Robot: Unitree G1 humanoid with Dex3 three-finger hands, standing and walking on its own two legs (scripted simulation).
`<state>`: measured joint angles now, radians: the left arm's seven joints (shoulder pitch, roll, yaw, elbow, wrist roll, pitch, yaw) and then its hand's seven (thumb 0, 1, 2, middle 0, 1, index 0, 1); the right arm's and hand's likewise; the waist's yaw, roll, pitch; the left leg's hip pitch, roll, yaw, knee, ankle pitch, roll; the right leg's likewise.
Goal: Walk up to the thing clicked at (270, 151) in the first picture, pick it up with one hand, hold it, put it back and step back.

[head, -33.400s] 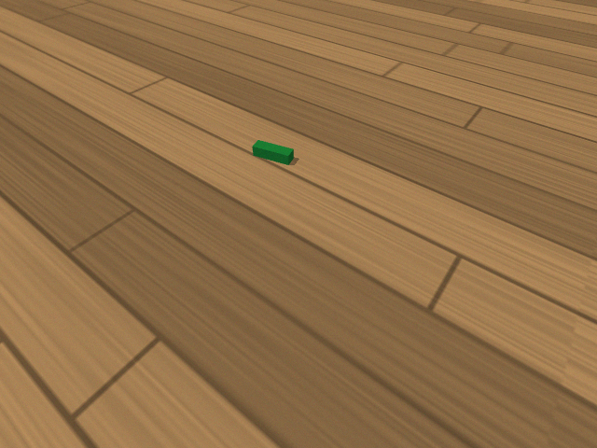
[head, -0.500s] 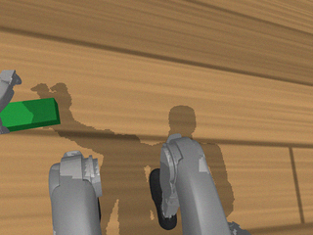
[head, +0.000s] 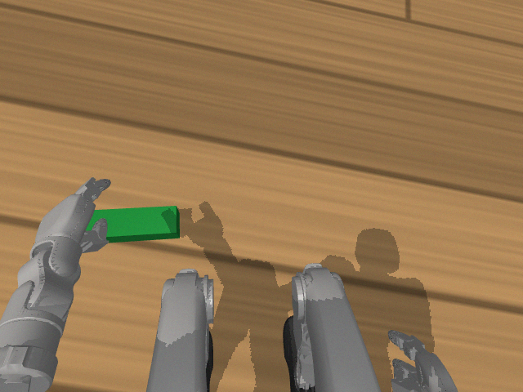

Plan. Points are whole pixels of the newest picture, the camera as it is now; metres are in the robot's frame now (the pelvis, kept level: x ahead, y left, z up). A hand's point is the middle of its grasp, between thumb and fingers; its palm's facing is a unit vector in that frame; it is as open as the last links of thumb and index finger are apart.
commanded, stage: home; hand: left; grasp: from above
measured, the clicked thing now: (133, 224) +0.46 +0.31 -0.42
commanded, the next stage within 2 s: none
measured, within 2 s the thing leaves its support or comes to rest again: neither
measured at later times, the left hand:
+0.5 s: hand (57, 299) +0.26 +0.21 +0.10, palm faces +0.09 -0.96 -0.27, open 7.4 cm
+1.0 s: hand out of the picture +0.21 +0.19 +0.22, palm faces +0.14 -0.97 -0.20, open 7.4 cm
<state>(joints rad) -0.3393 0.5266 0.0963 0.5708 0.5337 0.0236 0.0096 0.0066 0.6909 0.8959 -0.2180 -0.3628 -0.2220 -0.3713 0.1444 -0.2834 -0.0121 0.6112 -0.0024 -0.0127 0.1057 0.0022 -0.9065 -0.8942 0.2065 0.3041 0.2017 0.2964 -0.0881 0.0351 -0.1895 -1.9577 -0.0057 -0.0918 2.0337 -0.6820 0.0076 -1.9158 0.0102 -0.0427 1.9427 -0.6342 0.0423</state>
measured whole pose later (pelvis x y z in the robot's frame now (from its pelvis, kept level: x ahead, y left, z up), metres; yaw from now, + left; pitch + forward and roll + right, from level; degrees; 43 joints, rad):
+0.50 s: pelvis +0.04 -0.01 +0.18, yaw +4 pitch +22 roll -4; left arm 0.20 0.28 0.07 0.10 -0.02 0.37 0.07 0.02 0.90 0.89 -0.20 -0.30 -0.21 -0.30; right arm 0.18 -0.19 0.06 0.54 0.04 -0.12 -0.10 0.01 -0.91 -0.89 0.21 0.30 0.20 0.30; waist -0.07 0.03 -0.19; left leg -1.21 0.01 -0.09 1.40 -0.57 -0.01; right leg -1.17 0.01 -0.05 1.33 -0.54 0.02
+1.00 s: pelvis +0.07 +0.00 +0.26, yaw +6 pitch +10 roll -3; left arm 0.52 0.23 0.03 -0.14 -0.05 0.46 0.02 0.01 0.90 0.89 -0.20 -0.30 -0.21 -0.30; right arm 0.29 -0.22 0.04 0.50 0.01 -0.23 -0.19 0.01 -0.91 -0.90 0.21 0.30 0.20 0.30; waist -0.04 0.06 -0.18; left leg -0.71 0.01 -0.08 1.02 -0.48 0.00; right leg -0.66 0.00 -0.05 0.94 -0.44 0.02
